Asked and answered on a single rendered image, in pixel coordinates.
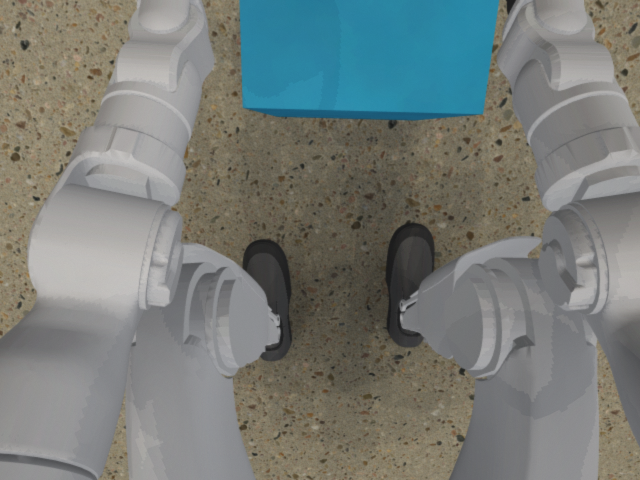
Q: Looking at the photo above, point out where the left robot shin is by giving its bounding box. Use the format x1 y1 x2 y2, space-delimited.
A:
132 243 280 364

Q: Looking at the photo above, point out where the robot left forearm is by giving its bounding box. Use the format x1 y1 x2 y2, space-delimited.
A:
27 0 215 289

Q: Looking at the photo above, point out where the carton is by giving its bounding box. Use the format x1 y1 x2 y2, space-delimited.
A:
239 0 499 120

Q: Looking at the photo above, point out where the robot left upper arm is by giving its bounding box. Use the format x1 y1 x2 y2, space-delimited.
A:
0 184 184 480

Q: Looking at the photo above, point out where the robot right forearm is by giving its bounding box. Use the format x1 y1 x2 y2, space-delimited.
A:
497 0 640 212

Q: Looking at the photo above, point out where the robot right upper arm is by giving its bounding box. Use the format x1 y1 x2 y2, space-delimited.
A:
538 191 640 447

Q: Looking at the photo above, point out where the left robot foot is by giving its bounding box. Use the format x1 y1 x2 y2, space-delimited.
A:
243 239 292 361

